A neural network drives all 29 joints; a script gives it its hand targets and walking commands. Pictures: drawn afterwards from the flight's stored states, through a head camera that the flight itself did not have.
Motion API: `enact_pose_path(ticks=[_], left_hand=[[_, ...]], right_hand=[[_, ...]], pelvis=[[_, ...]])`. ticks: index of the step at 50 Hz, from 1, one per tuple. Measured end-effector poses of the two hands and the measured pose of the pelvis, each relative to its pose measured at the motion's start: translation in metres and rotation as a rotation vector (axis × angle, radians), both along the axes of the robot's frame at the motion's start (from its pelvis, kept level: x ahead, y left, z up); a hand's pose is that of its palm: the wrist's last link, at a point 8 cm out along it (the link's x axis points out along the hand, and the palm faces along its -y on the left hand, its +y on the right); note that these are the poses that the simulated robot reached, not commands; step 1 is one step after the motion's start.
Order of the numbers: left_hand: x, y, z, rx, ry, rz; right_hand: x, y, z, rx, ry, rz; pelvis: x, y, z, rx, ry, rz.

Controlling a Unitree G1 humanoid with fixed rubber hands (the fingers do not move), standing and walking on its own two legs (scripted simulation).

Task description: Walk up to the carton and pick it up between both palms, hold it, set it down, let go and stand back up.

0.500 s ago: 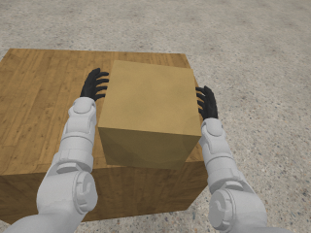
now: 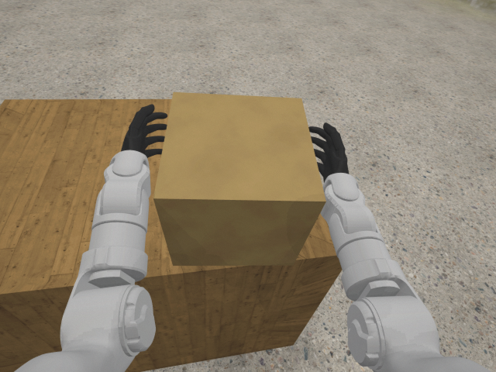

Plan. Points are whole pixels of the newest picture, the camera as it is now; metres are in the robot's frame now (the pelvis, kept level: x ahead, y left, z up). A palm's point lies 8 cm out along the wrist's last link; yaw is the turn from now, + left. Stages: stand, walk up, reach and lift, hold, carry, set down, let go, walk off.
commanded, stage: reach and lift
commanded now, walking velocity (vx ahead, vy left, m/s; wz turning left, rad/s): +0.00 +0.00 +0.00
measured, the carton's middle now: (236, 183) +0.41 +0.01 +0.09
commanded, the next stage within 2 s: none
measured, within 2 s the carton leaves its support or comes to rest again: neither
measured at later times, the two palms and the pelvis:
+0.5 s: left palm (136, 143) +0.38 +0.16 +0.20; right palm (352, 160) +0.36 -0.16 +0.19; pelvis -0.01 +0.00 +0.00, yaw +0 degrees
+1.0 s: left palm (133, 136) +0.37 +0.16 +0.22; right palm (357, 149) +0.36 -0.16 +0.22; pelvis -0.01 +0.00 +0.00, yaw +0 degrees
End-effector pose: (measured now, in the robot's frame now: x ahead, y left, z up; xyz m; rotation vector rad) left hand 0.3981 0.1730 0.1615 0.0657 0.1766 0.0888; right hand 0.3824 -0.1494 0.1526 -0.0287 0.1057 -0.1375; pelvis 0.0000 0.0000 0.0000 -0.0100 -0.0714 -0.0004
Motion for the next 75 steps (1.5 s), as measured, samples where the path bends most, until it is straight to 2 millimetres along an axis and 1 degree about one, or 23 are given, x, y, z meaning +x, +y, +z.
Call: enact_pose_path(ticks=[8,14,25,40,53,63,75], left_hand=[[-0.006,-0.008,0.016,0.010,-0.015,-0.011],[-0.009,-0.013,0.025,0.011,-0.010,-0.015],[-0.023,-0.011,0.038,0.000,-0.026,0.004],[-0.031,-0.010,0.054,0.004,-0.032,0.022],[-0.031,-0.010,0.056,-0.009,-0.020,0.023],[-0.034,-0.009,0.063,-0.010,-0.033,0.026],[-0.035,-0.013,0.073,-0.011,-0.034,0.024]], right_hand=[[-0.008,-0.008,0.015,0.010,-0.017,-0.011],[-0.013,-0.013,0.022,0.017,-0.013,-0.015],[-0.020,-0.011,0.042,0.011,-0.030,0.004],[-0.021,-0.011,0.059,0.025,-0.038,0.023],[-0.020,-0.012,0.065,0.022,-0.026,0.024],[-0.021,-0.010,0.075,0.030,-0.039,0.029],[-0.023,-0.014,0.085,0.039,-0.041,0.026]], pelvis=[[-0.003,0.001,0.000,0.000,-0.017,0.001],[-0.006,0.002,0.000,0.001,-0.023,-0.010],[-0.009,0.001,-0.001,0.000,-0.038,-0.007],[-0.011,-0.002,-0.001,0.000,-0.038,-0.002],[-0.010,-0.004,-0.001,0.001,-0.034,0.000],[-0.009,-0.003,-0.001,-0.001,-0.036,0.002],[-0.010,-0.005,-0.001,-0.001,-0.031,0.000]])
